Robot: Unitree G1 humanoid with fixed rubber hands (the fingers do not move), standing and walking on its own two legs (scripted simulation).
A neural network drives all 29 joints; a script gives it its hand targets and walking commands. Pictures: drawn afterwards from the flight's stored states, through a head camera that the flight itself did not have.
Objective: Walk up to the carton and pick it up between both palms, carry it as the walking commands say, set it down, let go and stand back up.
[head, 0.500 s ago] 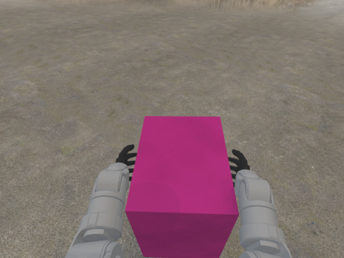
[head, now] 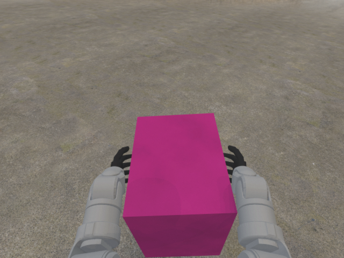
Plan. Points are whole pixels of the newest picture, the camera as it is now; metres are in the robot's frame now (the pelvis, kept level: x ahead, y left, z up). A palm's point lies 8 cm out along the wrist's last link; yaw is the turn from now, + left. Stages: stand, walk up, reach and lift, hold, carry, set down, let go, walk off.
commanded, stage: reach and lift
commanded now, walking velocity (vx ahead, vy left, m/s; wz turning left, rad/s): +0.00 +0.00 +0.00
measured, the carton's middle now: (178, 186) +0.32 -0.02 -0.02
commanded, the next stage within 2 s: hold in 0.54 s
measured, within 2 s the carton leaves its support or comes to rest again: neither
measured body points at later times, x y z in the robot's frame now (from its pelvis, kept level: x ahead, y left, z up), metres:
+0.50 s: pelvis +0.00 +0.00 +0.00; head -0.07 +0.00 +0.45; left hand +0.30 +0.14 +0.05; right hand +0.30 -0.17 +0.06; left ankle +0.02 +0.10 -0.73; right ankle +0.03 -0.15 -0.73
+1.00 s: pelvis -0.01 +0.00 +0.00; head -0.07 +0.00 +0.45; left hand +0.29 +0.14 +0.05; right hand +0.29 -0.17 +0.06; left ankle +0.02 +0.10 -0.73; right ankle +0.03 -0.15 -0.73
